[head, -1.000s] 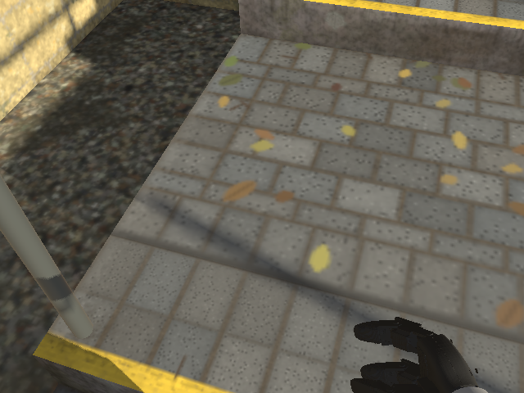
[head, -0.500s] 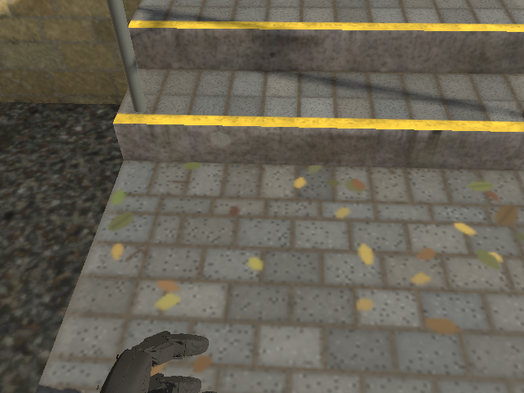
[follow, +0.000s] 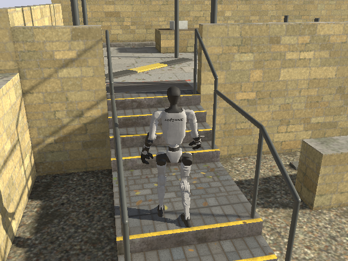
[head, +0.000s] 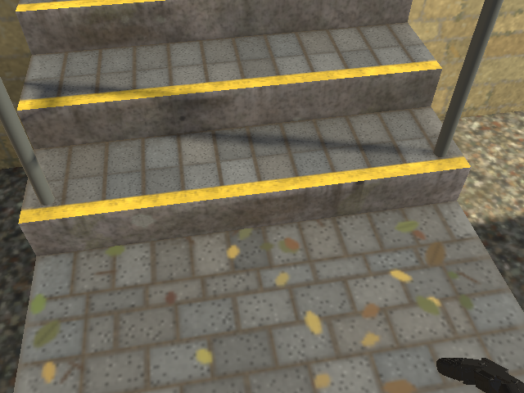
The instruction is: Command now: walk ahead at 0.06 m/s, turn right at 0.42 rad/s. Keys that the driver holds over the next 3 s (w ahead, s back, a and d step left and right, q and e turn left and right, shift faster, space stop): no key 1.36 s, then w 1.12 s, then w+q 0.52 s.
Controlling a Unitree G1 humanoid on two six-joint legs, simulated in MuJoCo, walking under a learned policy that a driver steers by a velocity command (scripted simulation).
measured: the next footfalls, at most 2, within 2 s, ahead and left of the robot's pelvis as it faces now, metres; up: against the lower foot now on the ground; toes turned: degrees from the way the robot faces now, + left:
right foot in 0.34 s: +0.06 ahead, -0.13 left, +0.00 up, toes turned -3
left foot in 1.86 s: +0.28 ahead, +0.13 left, +0.00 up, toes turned +0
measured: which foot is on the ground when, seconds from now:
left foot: down 0.00-1.00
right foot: down 0.00-0.00, up 0.02-0.32, down 0.34-1.00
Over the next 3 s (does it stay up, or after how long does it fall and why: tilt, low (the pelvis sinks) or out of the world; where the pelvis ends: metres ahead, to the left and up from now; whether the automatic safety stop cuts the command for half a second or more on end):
stays up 0.79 0.01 0.01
